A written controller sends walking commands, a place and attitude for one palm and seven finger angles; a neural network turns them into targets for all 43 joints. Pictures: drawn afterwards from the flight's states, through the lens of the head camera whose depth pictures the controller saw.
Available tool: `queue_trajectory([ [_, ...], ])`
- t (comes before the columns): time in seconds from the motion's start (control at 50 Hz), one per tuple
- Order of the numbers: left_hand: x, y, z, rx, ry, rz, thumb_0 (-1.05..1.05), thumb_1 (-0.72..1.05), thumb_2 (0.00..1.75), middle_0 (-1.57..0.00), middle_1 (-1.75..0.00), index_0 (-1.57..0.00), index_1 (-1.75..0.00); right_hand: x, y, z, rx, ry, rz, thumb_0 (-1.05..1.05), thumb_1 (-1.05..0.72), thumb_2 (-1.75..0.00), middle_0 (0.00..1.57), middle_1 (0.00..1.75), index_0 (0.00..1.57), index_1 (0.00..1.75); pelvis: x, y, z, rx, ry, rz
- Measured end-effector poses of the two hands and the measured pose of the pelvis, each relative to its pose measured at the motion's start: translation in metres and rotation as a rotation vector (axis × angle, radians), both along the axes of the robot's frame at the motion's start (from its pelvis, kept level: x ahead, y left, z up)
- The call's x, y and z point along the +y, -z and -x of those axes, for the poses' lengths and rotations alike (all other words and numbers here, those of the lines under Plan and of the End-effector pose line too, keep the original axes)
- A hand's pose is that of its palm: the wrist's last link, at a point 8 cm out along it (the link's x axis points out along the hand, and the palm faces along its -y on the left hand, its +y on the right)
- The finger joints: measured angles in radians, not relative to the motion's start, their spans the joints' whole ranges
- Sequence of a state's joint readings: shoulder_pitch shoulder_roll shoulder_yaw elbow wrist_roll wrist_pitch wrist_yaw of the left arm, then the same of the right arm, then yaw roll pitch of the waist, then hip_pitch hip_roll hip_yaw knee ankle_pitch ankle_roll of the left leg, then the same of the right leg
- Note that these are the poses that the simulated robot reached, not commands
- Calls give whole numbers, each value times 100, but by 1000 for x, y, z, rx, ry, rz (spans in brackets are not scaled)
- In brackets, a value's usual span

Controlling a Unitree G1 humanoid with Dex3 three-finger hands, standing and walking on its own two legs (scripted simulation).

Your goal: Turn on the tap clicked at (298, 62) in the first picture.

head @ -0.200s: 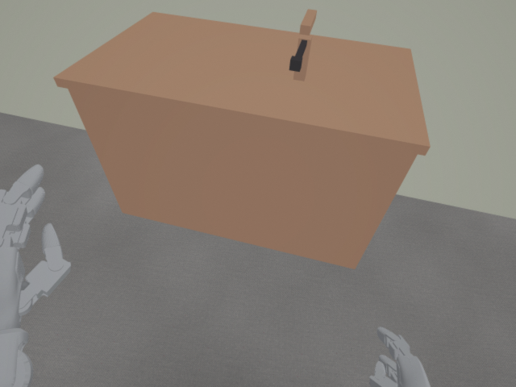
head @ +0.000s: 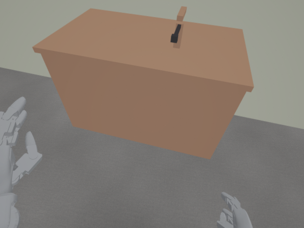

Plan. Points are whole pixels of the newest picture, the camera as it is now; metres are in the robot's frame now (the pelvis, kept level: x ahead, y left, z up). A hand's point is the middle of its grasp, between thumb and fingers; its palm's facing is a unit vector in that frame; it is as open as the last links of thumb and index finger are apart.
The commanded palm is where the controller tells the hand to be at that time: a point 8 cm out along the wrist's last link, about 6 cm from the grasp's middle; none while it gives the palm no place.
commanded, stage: stand and wait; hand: left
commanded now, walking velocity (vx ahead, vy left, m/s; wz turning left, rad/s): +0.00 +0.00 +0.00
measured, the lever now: (174, 38) +0.84 -0.04 +0.11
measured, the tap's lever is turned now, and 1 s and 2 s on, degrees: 0 0 0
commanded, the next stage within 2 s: look at it before walking up in 0.06 s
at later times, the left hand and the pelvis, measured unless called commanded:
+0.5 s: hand (43, 156) +0.21 +0.23 +0.15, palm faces +0.39 -0.84 -0.37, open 7.5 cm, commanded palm +0.17 +0.27 +0.18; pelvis -0.01 +0.00 +0.00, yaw -4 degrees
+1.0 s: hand (90, 149) +0.23 +0.15 +0.16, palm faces +0.18 -0.87 -0.46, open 7.4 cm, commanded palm +0.20 +0.19 +0.18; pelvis -0.04 -0.03 -0.02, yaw -18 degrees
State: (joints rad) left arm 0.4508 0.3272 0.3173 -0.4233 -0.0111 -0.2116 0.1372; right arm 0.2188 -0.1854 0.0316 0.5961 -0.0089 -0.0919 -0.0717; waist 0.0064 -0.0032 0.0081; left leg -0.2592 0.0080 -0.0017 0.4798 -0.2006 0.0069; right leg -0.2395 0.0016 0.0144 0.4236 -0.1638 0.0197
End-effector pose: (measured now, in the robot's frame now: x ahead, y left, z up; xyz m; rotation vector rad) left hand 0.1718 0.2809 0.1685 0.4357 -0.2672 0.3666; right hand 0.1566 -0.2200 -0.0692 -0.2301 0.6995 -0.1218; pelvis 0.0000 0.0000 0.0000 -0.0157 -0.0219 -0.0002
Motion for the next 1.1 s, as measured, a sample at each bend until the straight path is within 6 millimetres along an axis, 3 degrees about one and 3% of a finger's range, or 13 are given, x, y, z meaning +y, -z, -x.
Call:
queue_trajectory([
  [0.46, -4, 1, 1, 6, 10, -8, 2, 89, 90, -21, -30, -21, -30, -11, 2, 15, 4, 39, 2, 1, -90, -90, 20, 30, 20, 30, -2, 2, 9, 2, 44, -7],
  [0.56, -16, 2, -5, -13, 28, -15, 2, 89, 90, -20, -30, -21, -30, -15, 7, 17, -24, 56, -26, 1, -90, -90, 20, 30, 20, 30, -9, 9, 15, 2, 85, -23],
  [0.66, -41, 4, -12, -24, 74, -16, 2, 89, 90, -20, -30, -21, -30, -28, 18, 24, -33, 84, -53, 1, -90, -90, 20, 30, 20, 30, -19, 19, 20, 1, 119, -38],
  [0.78, -67, 2, -21, -20, 151, -26, 2, 88, 90, -21, -30, -21, -30, -50, 30, 49, 38, 138, -50, 1, -90, -90, 20, 30, 20, 30, -24, 20, 27, 22, 159, -54],
  [0.98, -81, -6, -33, -4, 244, -119, 2, 88, 90, -21, -30, -21, -30, -69, 34, 103, 43, 310, -68, 1, -90, -90, 20, 30, 20, 30, -27, 22, 35, -3, 289, -62],
  [1.1, -130, 2, -40, -14, 309, -102, 2, 89, 90, -20, -30, -21, -30, -80, 52, 128, 7, 327, -128, 1, -90, -90, 20, 30, 20, 30, -49, 31, 45, -6, 359, -37],
])
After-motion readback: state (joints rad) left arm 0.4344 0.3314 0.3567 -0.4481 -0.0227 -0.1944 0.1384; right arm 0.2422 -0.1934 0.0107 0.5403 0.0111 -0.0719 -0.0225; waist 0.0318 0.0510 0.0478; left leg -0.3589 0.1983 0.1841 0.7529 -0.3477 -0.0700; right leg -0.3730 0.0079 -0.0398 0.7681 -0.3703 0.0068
